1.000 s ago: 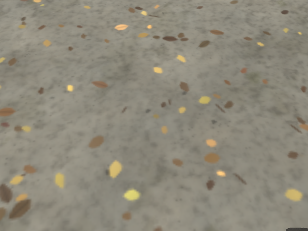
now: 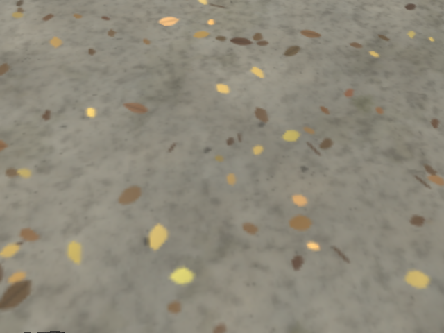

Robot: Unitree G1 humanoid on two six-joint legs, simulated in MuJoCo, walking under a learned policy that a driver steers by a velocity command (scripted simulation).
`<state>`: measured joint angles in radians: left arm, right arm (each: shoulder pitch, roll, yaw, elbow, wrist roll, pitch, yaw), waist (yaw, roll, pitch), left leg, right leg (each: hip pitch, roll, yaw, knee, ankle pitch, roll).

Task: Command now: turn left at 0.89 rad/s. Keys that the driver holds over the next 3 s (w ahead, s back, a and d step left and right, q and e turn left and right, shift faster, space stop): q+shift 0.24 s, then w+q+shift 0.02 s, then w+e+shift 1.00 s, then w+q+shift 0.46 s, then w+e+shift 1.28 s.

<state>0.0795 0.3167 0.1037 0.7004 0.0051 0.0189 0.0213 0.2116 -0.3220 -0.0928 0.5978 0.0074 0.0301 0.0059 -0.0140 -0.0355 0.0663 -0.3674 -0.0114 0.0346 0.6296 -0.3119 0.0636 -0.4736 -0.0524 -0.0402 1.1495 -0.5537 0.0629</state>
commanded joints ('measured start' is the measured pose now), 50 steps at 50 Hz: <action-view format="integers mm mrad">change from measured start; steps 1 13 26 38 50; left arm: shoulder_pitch -92 -62 325 313 -15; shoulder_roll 100 70 142 159 3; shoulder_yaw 22 4 5 27 -54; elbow -115 -72 56 108 -77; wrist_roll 10 -10 18 -8 30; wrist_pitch -34 -52 -86 -93 -21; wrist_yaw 18 -8 -55 -42 -118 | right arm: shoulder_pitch -29 -47 -181 35 171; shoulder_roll -165 -190 -90 -126 -15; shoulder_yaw -44 -51 25 18 44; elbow -78 -115 -121 -37 134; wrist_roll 26 17 -105 -41 -37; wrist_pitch -22 12 -89 -113 -149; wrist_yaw -28 -47 27 -11 -9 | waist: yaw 16 -2 82 -85 8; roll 102 191 -60 -33 144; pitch -152 -187 48 -185 51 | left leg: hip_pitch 301 170 -424 545 363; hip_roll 255 126 32 -11 270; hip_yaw -404 -538 -110 -78 -19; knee -277 -249 369 -168 -493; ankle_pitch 455 98 22 92 323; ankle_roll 191 139 -60 -56 9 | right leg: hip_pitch -272 -37 375 63 -454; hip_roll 6 131 -118 39 -53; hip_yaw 141 176 622 429 75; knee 36 -425 -1012 -580 73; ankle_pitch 125 264 -78 652 406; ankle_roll -16 16 -258 -196 -148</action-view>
